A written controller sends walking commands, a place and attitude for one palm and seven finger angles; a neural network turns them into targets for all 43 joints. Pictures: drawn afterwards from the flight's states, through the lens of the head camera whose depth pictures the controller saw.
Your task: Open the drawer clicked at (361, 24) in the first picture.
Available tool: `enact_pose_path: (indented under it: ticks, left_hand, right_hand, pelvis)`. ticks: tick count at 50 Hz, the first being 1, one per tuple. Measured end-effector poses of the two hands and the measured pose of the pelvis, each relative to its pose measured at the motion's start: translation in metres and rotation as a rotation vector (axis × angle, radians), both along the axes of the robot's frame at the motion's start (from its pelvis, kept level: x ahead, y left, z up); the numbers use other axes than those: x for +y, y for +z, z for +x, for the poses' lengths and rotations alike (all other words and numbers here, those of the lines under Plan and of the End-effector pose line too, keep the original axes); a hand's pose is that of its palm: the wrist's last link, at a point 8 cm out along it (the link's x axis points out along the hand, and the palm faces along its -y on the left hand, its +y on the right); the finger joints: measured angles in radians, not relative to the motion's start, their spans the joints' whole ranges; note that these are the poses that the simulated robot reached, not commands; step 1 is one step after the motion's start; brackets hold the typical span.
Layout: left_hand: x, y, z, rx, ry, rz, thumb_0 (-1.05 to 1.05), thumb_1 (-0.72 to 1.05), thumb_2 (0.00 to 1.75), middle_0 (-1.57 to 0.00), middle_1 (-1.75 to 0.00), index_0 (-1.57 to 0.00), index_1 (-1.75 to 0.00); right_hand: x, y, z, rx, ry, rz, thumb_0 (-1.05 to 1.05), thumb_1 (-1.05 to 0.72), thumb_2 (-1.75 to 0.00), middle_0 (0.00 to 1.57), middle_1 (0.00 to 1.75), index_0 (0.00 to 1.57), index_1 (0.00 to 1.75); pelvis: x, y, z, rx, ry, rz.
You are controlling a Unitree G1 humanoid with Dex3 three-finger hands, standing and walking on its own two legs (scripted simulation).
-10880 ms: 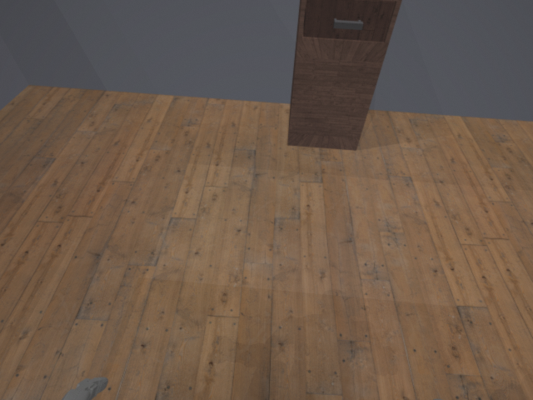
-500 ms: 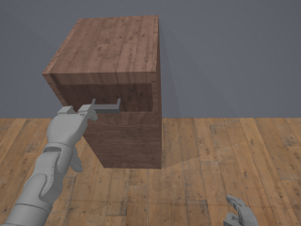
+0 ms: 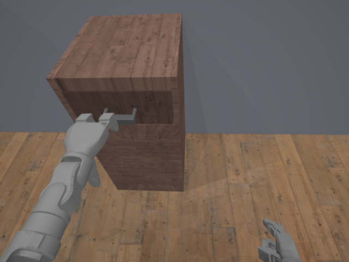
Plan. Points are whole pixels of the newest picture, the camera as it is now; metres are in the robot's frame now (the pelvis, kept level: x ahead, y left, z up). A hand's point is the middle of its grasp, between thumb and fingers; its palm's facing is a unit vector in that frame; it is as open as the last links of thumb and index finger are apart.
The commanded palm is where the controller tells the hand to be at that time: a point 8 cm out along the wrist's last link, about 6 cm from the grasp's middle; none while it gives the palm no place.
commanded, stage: move the hooked fingers above the handle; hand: left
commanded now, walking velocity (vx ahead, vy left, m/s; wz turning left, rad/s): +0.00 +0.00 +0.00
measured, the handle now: (119, 115) +0.56 +0.27 -0.05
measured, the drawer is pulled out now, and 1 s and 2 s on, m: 0.00 0.00 0.00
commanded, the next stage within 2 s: none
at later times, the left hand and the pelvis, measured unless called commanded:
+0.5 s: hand (105, 129) +0.42 +0.25 +0.04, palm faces -0.01 -0.01 -1.00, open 13.8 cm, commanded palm +0.40 +0.26 +0.10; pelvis +0.00 +0.01 -0.01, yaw -1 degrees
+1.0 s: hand (107, 117) +0.48 +0.27 +0.02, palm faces +0.01 +0.00 -1.00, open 13.8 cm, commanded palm +0.46 +0.27 +0.07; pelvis +0.00 +0.02 -0.02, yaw -2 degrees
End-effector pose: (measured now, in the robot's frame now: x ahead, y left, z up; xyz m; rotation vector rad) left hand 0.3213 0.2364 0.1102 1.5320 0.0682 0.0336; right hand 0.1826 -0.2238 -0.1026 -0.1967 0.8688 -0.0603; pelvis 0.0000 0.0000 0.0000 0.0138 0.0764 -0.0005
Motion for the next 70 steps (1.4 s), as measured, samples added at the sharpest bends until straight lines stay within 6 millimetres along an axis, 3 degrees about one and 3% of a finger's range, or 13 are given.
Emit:
enact_pose_path:
  ticks: [9,15,22,29,35,40,46,55,61,70]
  left_hand:
    - [0.003,0.005,0.039,-0.036,-0.005,0.021,0.0,-0.49,0.31,-0.32,-1.2,-0.32,-1.2]
    - [0.014,-0.011,0.053,0.038,0.026,0.029,0.0,-0.49,0.31,-0.32,-1.2,-0.32,-1.2]
    - [0.011,-0.023,0.069,0.032,-0.045,0.021,0.0,-0.49,0.31,-0.32,-1.2,-0.32,-1.2]
    - [0.021,-0.017,0.093,-0.036,-0.011,0.024,0.0,-0.49,0.31,-0.32,-1.2,-0.32,-1.2]
    - [0.032,-0.027,0.101,0.045,0.047,0.047,0.0,-0.49,0.31,-0.32,-1.2,-0.32,-1.2]
    - [0.027,-0.037,0.105,0.082,-0.013,0.031,0.0,-0.49,0.31,-0.32,-1.2,-0.32,-1.2]
    - [0.019,-0.036,0.121,-0.002,-0.068,0.02,0.0,-0.49,0.31,-0.32,-1.2,-0.32,-1.2]
    - [0.037,-0.042,0.144,0.053,0.074,0.068,0.0,-0.49,0.31,-0.32,-1.2,-0.32,-1.2]
    - [0.027,-0.05,0.153,0.111,0.002,0.028,0.0,-0.49,0.31,-0.32,-1.2,-0.32,-1.2]
    - [0.029,-0.045,0.17,-0.004,-0.025,0.012,0.0,-0.49,0.31,-0.34,-1.22,-0.33,-1.21]
  right_hand:
    - [-0.015,-0.016,-0.042,0.095,-0.086,-0.011,0.01,-0.9,-0.9,0.2,0.3,0.2,0.3]
    - [-0.025,-0.025,-0.077,0.189,-0.146,-0.031,0.01,-0.9,-0.9,0.2,0.3,0.2,0.3]
    - [-0.033,-0.029,-0.105,0.271,-0.184,-0.07,0.01,-0.9,-0.9,0.2,0.3,0.2,0.3]
    - [-0.03,-0.032,-0.12,0.31,-0.219,-0.062,0.01,-0.9,-0.9,0.2,0.3,0.2,0.3]
    - [-0.023,-0.035,-0.125,0.327,-0.23,-0.041,0.01,-0.9,-0.9,0.2,0.3,0.2,0.3]
    - [-0.021,-0.034,-0.128,0.344,-0.226,-0.056,0.0,-0.9,-0.9,0.2,0.3,0.2,0.3]
    - [-0.022,-0.036,-0.136,0.374,-0.221,-0.08,0.0,-0.9,-0.9,0.2,0.3,0.2,0.3]
    - [-0.023,-0.043,-0.161,0.45,-0.253,-0.069,0.0,-0.9,-0.9,0.2,0.3,0.2,0.3]
    - [-0.025,-0.038,-0.181,0.501,-0.283,-0.098,0.0,-0.9,-0.9,0.2,0.3,0.2,0.3]
    - [-0.03,-0.041,-0.203,0.569,-0.3,-0.122,0.0,-0.9,-0.9,0.2,0.3,0.2,0.3]
  pelvis:
    - [0.003,-0.003,0.0,0.045,-0.012,0.0]
    - [0.006,-0.005,0.002,0.071,-0.024,0.001]
    - [0.01,-0.008,0.002,0.104,-0.02,-0.003]
    - [0.015,-0.012,0.004,0.143,-0.028,-0.007]
    - [0.019,-0.012,0.006,0.16,-0.035,-0.009]
    - [0.021,-0.014,0.006,0.17,-0.028,-0.013]
    - [0.022,-0.02,0.004,0.202,-0.021,-0.017]
    - [0.023,-0.024,0.004,0.246,-0.031,-0.02]
    - [0.023,-0.024,0.006,0.255,-0.031,-0.023]
    - [0.024,-0.033,0.004,0.301,-0.043,-0.026]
